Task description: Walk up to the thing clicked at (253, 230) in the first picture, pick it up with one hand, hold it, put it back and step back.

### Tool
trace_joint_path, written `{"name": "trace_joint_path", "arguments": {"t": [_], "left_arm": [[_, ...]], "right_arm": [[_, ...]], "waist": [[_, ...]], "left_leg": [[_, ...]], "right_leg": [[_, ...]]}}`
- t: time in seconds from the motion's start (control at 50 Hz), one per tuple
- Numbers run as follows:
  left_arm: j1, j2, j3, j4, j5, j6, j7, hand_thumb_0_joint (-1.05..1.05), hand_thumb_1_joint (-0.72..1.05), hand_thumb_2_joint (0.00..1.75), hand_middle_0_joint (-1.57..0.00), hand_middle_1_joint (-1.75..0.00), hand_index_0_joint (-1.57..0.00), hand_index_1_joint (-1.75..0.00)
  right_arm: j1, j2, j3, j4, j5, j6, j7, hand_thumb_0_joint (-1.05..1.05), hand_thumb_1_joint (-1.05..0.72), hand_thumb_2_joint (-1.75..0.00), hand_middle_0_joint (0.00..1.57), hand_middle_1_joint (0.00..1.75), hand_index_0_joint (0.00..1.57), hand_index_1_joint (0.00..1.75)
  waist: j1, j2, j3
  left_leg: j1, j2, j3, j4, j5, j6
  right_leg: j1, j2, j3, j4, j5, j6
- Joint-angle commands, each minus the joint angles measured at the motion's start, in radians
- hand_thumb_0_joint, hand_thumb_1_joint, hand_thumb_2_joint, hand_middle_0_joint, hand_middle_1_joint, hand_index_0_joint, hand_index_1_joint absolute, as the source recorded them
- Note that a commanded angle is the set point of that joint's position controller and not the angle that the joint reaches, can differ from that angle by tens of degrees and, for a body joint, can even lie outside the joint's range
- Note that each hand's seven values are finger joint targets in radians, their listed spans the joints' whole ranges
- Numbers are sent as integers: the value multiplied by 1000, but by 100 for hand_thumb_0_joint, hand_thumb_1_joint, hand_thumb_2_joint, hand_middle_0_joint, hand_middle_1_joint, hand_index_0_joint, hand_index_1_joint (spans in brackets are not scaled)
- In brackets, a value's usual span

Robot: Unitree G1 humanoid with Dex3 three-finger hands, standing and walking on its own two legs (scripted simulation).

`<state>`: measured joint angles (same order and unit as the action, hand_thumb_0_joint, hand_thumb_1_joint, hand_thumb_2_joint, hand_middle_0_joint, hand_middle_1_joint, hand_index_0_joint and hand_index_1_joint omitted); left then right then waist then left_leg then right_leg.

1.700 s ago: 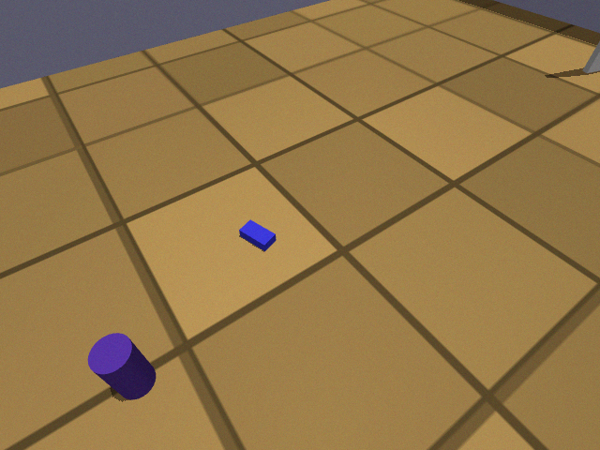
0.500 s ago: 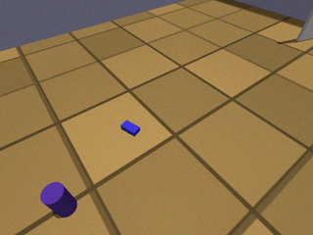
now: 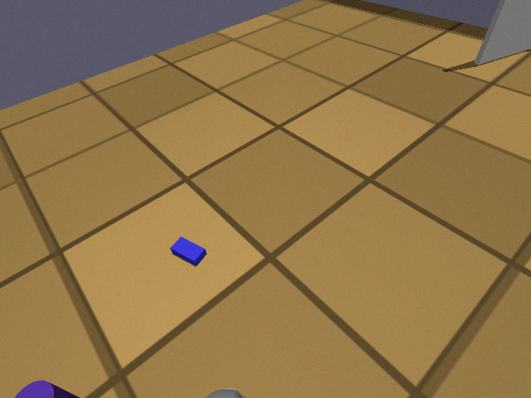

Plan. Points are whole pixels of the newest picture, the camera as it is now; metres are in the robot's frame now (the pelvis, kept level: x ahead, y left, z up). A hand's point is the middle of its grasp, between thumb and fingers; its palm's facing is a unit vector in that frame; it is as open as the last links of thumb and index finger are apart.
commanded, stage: walk up
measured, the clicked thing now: (188, 251) +0.87 +0.47 -0.75
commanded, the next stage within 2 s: none
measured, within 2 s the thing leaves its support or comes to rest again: neither
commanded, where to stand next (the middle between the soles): +0.89 +0.06 m, yaw -2 degrees
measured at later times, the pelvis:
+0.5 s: pelvis +0.24 +0.03 -0.01, yaw -2 degrees
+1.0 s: pelvis +0.45 +0.01 -0.01, yaw -1 degrees
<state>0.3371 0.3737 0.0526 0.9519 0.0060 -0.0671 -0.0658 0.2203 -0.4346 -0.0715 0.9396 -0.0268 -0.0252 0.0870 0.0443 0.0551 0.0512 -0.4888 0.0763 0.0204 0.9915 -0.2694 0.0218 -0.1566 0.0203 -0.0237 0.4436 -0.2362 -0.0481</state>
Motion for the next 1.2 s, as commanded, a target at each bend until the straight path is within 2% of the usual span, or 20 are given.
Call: {"name": "trace_joint_path", "arguments": {"t": [0.0,0.12,0.18,0.2,0.24,0.26,0.36,0.5,0.58,0.6,0.62,0.66,0.72,0.8,0.9,0.98,1.04,1.06,1.1,1.18], "left_arm": [[-57,320,90,-115,-3,-47,25,0,90,90,-20,-30,-20,-30],[-3,327,84,-122,-1,-42,26,0,90,90,-20,-30,-20,-30],[-14,304,69,-142,-3,-33,31,0,90,90,-20,-30,-20,-30],[28,247,50,-148,-9,-30,35,0,90,90,-20,-30,-20,-30],[59,245,45,-144,-21,-24,50,0,90,90,-20,-30,-20,-30],[7,291,48,-137,-12,-24,59,0,90,90,-20,-30,-20,-30],[24,236,38,-116,-25,-20,25,0,90,90,-20,-30,-20,-30],[-77,228,57,-143,-2,-22,-7,0,90,90,-20,-30,-20,-30],[72,276,92,-83,6,-29,8,0,90,90,-20,-30,-20,-30],[167,327,114,-70,11,-38,22,0,90,90,-20,-30,-20,-30],[181,405,127,-99,10,-50,34,0,90,90,-20,-30,-20,-30],[76,418,114,-131,-16,-46,38,0,90,90,-20,-30,-20,-30],[3,329,85,-140,-19,-51,49,0,90,90,-20,-30,-20,-30],[-12,296,71,-156,-12,-62,49,0,90,90,-20,-30,-20,-30],[9,322,84,-175,1,-62,46,0,90,90,-20,-30,-20,-30],[26,333,82,-168,-1,-57,46,0,90,90,-20,-30,-20,-30],[-6,313,67,-180,1,-46,48,0,90,90,-20,-30,-20,-30],[30,254,45,-180,-4,-42,50,0,90,90,-20,-30,-20,-30],[101,246,39,-164,-11,-25,59,0,90,90,-20,-30,-20,-30],[69,279,44,-113,-15,-19,49,0,90,90,-20,-30,-20,-30]], "right_arm": [[-36,-180,-59,-101,-6,-20,4,0,-90,-90,20,30,20,30],[-129,-152,-60,-150,-7,-51,0,0,-90,-90,20,30,20,30],[50,-180,-78,-101,-10,-66,-16,0,-90,-90,20,30,20,30],[200,-240,-100,-67,-25,-73,-29,0,-90,-90,20,30,20,30],[239,-327,-124,-98,-6,-77,-43,0,-90,-90,20,30,20,30],[215,-318,-125,-99,12,-72,-42,0,-90,-90,20,30,20,30],[80,-219,-64,-156,30,-78,-55,0,-90,-90,20,30,20,30],[43,-243,-61,-197,23,-80,-41,0,-90,-90,20,30,20,30],[45,-194,-41,-210,27,-64,-38,0,-90,-90,20,30,20,30],[91,-144,-25,-211,27,-64,-38,0,-90,-90,20,30,20,30],[160,-92,-6,-217,27,-57,-37,0,-90,-90,20,30,20,30],[102,-224,-42,-183,17,-41,-57,0,-90,-90,20,30,20,30],[105,-188,-35,-142,40,-36,-49,0,-90,-90,20,30,20,30],[132,-160,-40,-129,27,-19,-28,0,-90,-90,20,30,20,30],[-16,-152,-46,-179,8,-21,-4,0,-90,-90,20,30,20,30],[-59,-145,-48,-187,10,-39,5,0,-90,-90,20,30,20,30],[109,-181,-68,-130,4,-50,-6,0,-90,-90,20,30,20,30],[227,-240,-90,-96,-9,-56,-20,0,-90,-90,20,30,20,30],[204,-336,-109,-145,14,-60,-36,0,-90,-90,20,30,20,30],[85,-228,-62,-173,37,-64,-49,0,-90,-90,20,30,20,30]], "waist": [[-17,-128,71],[17,-132,42],[-83,-39,-75],[-141,105,-173],[-150,181,-200],[-143,137,-137],[-50,58,-1],[-48,112,14],[48,-73,-85],[98,-275,-142],[69,-404,-155],[48,-252,-72],[-11,-189,9],[-39,-201,-3],[3,-188,39],[6,-174,-2],[-98,-59,-85],[-149,114,-153],[-116,203,-149],[-55,43,20]], "left_leg": [[-67,61,-48,-199,40,-32],[70,32,10,-417,110,-16],[380,-42,56,-536,112,19],[589,23,-46,-573,7,73],[758,360,-654,-712,-178,231],[705,382,-641,-698,-113,280],[366,207,-129,-686,300,190],[220,175,-35,-668,117,188],[84,96,29,-352,82,120],[16,14,88,-62,34,83],[-143,-92,53,154,-266,35],[-195,-21,-71,264,-248,17],[-116,3,-116,172,-92,22],[-43,-12,-74,20,4,-9],[-28,24,-28,-248,60,-28],[84,6,16,-381,87,2],[394,-34,24,-469,89,36],[548,7,-73,-524,-42,76],[619,345,-681,-733,-277,228],[340,208,-306,-721,66,159]], "right_leg": [[-49,-247,259,-293,-293,-155],[6,-246,180,-168,9,-143],[-42,-182,90,133,278,-94],[-159,-106,28,420,271,-55],[-520,56,74,707,-303,-11],[-563,-7,127,777,-295,-17],[-381,-90,100,598,-116,18],[-185,-103,-12,209,79,30],[173,-38,-59,141,87,0],[265,-119,81,29,-109,-30],[316,-382,534,-121,-240,-106],[174,-477,734,-200,-280,-235],[27,-322,352,-162,62,-138],[-33,-252,149,-163,179,-154],[-56,-282,119,-197,-55,-169],[-17,-296,98,-109,74,-146],[-124,-259,55,139,185,-99],[-217,-174,-20,418,187,-58],[-519,-16,11,722,-307,-7],[-422,-109,119,677,-126,-4]]}}
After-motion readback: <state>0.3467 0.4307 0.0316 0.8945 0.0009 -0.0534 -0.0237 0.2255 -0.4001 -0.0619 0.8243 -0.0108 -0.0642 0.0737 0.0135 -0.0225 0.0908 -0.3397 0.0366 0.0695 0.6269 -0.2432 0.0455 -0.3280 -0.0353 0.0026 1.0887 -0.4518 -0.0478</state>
